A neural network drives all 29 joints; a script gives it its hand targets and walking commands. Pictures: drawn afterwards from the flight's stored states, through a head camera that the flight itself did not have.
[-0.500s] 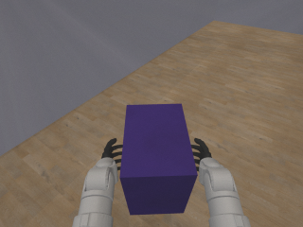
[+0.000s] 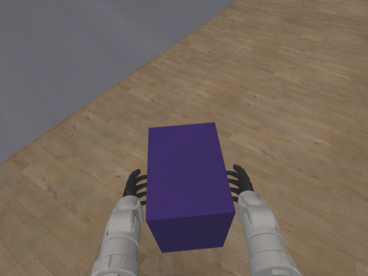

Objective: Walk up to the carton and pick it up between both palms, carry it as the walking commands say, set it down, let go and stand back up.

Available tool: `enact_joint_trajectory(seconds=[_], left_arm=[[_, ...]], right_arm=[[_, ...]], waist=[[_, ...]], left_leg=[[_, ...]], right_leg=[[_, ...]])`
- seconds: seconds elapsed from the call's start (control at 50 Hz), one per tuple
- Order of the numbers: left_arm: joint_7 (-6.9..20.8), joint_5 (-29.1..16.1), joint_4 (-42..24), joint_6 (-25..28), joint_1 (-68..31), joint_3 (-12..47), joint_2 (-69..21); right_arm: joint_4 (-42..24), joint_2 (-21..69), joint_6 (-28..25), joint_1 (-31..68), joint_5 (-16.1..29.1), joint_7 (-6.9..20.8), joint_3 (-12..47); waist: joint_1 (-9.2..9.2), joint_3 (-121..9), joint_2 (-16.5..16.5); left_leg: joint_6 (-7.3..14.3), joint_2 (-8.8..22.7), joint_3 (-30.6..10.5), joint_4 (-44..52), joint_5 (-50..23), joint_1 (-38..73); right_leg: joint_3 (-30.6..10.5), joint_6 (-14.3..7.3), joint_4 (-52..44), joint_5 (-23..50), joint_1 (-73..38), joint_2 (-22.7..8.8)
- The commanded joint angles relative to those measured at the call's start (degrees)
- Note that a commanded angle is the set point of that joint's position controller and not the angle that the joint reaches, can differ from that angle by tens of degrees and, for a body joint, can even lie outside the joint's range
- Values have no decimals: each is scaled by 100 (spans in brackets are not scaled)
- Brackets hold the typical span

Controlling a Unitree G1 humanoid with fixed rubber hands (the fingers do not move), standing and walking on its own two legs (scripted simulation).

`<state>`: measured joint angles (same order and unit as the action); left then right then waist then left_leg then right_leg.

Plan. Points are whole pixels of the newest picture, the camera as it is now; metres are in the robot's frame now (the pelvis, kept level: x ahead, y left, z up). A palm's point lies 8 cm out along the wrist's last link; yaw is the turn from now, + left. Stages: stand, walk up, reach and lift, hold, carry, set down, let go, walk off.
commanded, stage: set down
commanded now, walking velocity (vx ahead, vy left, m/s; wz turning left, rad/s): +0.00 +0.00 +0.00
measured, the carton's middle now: (187, 190) +0.36 -0.01 -0.09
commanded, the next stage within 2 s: none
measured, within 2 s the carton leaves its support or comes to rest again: neither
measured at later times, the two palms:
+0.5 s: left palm (142, 215) +0.31 +0.11 -0.11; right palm (241, 210) +0.31 -0.15 -0.11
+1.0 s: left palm (144, 223) +0.32 +0.12 -0.21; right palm (232, 214) +0.33 -0.15 -0.20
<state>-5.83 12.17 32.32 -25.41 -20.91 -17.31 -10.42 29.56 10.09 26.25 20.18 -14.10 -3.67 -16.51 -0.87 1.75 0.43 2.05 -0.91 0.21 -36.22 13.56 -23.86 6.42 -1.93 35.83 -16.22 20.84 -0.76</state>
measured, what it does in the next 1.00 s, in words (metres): lowers itself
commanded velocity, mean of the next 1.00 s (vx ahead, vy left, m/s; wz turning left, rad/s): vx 0.00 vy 0.00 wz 0.00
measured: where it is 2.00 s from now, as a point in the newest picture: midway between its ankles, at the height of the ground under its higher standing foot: outside the picture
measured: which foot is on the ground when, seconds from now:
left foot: down 0.00-1.00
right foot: down 0.00-1.00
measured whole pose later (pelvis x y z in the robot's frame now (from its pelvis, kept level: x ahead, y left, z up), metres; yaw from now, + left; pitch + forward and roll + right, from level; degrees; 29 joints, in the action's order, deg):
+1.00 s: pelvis -0.03 +0.00 -0.07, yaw -1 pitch +23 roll -1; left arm -13.5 5.1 38.9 4.0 -30.3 -5.3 -0.4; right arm 39.6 -0.3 -4.7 33.7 -0.5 -11.5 -3.0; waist -0.8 12.1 0.4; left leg 1.7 -0.6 0.0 -59.1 17.8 -64.7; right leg 5.6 -3.1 60.0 -21.1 62.4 -0.9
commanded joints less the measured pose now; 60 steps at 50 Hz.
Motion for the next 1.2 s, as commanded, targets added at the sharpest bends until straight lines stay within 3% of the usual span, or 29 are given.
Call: enact_joint_trajectory(seconds=[0.0,0.06,0.1,0.14,0.18,0.2,0.22,0.24,0.36,0.4,0.42,0.46,0.48,0.6,0.62,0.64,0.68,0.8,0.82,0.84,0.92,0.94,0.96,0.98,1.0,1.02,1.04,1.08,1.18], left_arm=[[1611,-407,359,660,-4037,2642,-5696],[1375,-115,173,1033,-3184,2494,-5393],[1290,185,911,1058,-2487,2067,-5049],[1169,-231,277,1439,-3685,2625,-5150],[1119,116,945,1539,-3072,2272,-5066],[1100,-11,702,1586,-3467,2320,-4950],[1121,81,723,1693,-3349,2340,-4676],[1112,-264,236,1792,-3803,2875,-4919],[698,-336,464,2261,-3226,2528,-3491],[580,-424,372,2483,-2958,2409,-3161],[468,-666,-70,2686,-3428,2759,-2968],[169,-609,-52,2788,-2934,2539,-2133],[87,-534,434,2731,-2649,2403,-2195],[-407,-1065,162,3226,-2528,2023,-339],[-547,-926,539,3218,-1785,1511,38],[-496,-1098,538,3245,-2175,2035,-222],[-586,-1166,96,3284,-2776,1787,76],[-649,-1365,169,3271,-2913,1980,-4],[-637,-1319,672,3365,-2101,1966,-152],[-650,-1453,-238,3431,-3071,2125,55],[-652,-1410,223,3466,-2657,2464,-202],[-711,-1409,29,3534,-2530,2276,-187],[-714,-1539,-106,3465,-3235,2225,-100],[-735,-1547,-109,3431,-2989,2226,-60],[-677,-1668,-135,3414,-3338,2459,-58],[-606,-1831,-19,3448,-3292,2716,-298],[-701,-1659,-243,3507,-3285,2517,-233],[-788,-1832,-609,3426,-3710,2755,-466],[-903,-1892,-651,3261,-3834,2797,-599]], right_arm=[[567,5538,-841,3567,426,1254,1989],[315,5261,-1260,3358,538,1221,2413],[268,4795,-1315,3411,399,1211,2122],[574,4519,-1625,3494,292,1267,2007],[358,4512,-1843,3874,263,1183,2111],[575,4566,-1851,3637,256,1116,2060],[387,4635,-1919,3815,246,1063,2102],[541,4684,-1995,3523,340,999,2136],[431,3494,-2424,3220,353,444,2194],[228,3463,-2532,3334,557,351,2668],[561,3044,-2635,2865,592,233,2584],[154,2179,-2858,3090,905,36,2635],[479,1851,-2907,2946,766,-90,2337],[503,413,-3231,2607,1056,-717,2246],[549,-33,-3297,2293,1264,-862,2364],[356,-55,-3416,2563,1258,-884,2231],[338,148,-3342,2996,1663,-801,2526],[907,-326,-3381,2753,1590,-829,2083],[801,-375,-3438,2459,1597,-793,2397],[858,-97,-3377,2443,1696,-781,2397],[642,23,-3487,2740,1938,-734,2709],[249,163,-3545,3008,1857,-755,2931],[727,-202,-3468,2924,1738,-816,2467],[276,5,-3432,3165,1928,-811,2816],[503,-145,-3458,2905,1662,-888,2417],[406,29,-3482,3047,1773,-847,2553],[497,137,-3393,3211,2095,-755,2866],[195,-106,-3455,3434,1949,-789,2554],[215,82,-3305,3638,2209,-729,2890]], waist=[[-530,-1988,-89],[37,-2420,469],[21,-1932,183],[-375,-2514,386],[-28,-2647,92],[-257,-2471,5],[-57,-2668,-51],[-380,-3387,63],[-130,-3281,-178],[256,-3135,-372],[-20,-3634,-126],[306,-3642,168],[-27,-2980,231],[41,-2867,-388],[546,-2955,-87],[-49,-2927,-286],[528,-2760,-369],[42,-3147,-11],[406,-3217,37],[19,-3316,-20],[136,-4009,34],[496,-4628,-283],[85,-4627,94],[271,-4919,-215],[-242,-4794,-15],[-169,-4865,-102],[465,-4777,175],[39,-5612,281],[167,-5896,256]], left_leg=[[98,-310,-722,-182,-241,526],[47,-391,-803,-412,-1384,299],[120,-321,-854,-433,-976,-20],[-1,-235,-994,-588,-832,260],[-32,-401,-959,-801,-1011,-2],[42,-356,-912,-970,-624,-282],[103,-370,-919,-996,-664,-465],[26,-465,-819,-1235,-702,-214],[-35,-614,-555,-1704,-967,-1286],[107,-681,-546,-1823,-791,-1604],[48,-690,-443,-1813,-986,-1378],[10,-654,-462,-1785,-961,-1335],[32,-615,-538,-1730,-903,-1527],[72,-699,-324,-2071,-453,-2015],[6,-626,-230,-1870,-704,-1901],[116,-621,-359,-2133,-319,-1837],[154,-549,-326,-1919,-230,-1977],[-31,-588,-473,-2131,-273,-2417],[-41,-567,-445,-1972,-739,-2502],[41,-575,-469,-2035,-590,-2399],[-31,-547,-577,-2516,-1237,-2531],[-34,-618,-533,-2520,-1354,-2375],[-150,-607,-440,-2723,-1197,-2751],[-89,-591,-519,-2653,-1133,-2616],[-137,-640,-592,-2839,-974,-2749],[-118,-646,-474,-2866,-881,-2933],[-79,-601,-446,-2756,-825,-2965],[-169,-637,-431,-3029,-1179,-2483],[-112,-626,-580,-3293,-1166,-2475]], right_leg=[[-1614,-79,-324,276,399,388],[-1730,-169,48,1301,382,439],[-1578,-61,286,836,1120,503],[-1501,-197,614,570,1693,604],[-1505,-111,676,725,1715,612],[-1585,-146,684,392,1714,531],[-1609,-99,733,552,1618,587],[-1542,-104,848,523,1485,607],[-1548,-25,1014,816,1444,631],[-1638,40,1052,756,1374,642],[-1494,-22,1234,986,1300,670],[-1353,9,1379,797,1498,659],[-1473,-68,1267,728,1821,632],[-1294,-34,1262,58,1741,671],[-1370,-28,1185,423,1468,575],[-1229,16,1362,91,1866,660],[-1303,66,1473,-94,2050,685],[-1242,4,1986,176,2597,670],[-1314,-9,1901,670,2544,623],[-1295,21,1864,582,2529,702],[-1371,92,2318,1196,2911,724],[-1467,103,2298,1360,2396,805],[-1518,12,2281,1204,2480,775],[-1436,95,2432,1179,2442,851],[-1429,77,2487,1155,2691,751],[-1300,138,2480,873,2803,778],[-1438,79,2603,771,2910,781],[-1301,-7,2898,1013,2886,897],[-1330,-11,3141,896,3394,859]])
